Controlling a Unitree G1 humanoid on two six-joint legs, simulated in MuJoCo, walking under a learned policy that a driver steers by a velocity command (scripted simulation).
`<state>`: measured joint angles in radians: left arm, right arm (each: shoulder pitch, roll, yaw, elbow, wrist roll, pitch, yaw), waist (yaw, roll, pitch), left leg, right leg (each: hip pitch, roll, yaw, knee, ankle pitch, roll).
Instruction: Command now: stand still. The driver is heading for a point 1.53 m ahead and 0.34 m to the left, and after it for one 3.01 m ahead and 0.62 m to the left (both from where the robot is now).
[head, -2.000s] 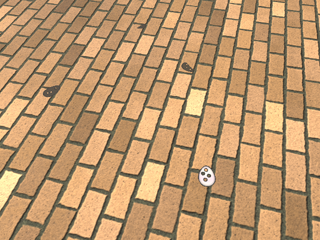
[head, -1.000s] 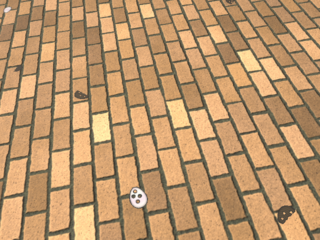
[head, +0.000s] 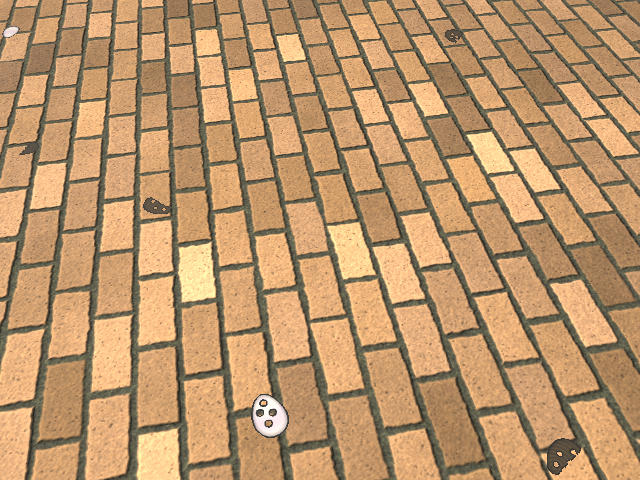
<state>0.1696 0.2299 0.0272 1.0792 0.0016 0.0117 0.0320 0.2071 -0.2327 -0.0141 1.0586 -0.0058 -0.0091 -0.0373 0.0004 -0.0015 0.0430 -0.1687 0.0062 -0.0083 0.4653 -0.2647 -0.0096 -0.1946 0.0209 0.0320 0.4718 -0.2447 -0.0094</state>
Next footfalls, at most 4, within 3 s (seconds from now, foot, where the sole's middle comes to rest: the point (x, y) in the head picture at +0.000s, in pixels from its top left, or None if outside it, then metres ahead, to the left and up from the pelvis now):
1.44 left None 0.45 0.12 -0.78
1.94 right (338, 377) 0.75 -0.01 -0.78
2.44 left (196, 327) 0.89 0.34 -0.78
2.96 right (279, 282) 1.03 0.14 -0.78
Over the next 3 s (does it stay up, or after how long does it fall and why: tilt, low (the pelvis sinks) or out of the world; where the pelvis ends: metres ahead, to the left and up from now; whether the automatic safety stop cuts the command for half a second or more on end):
stays up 0.93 0.22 -0.01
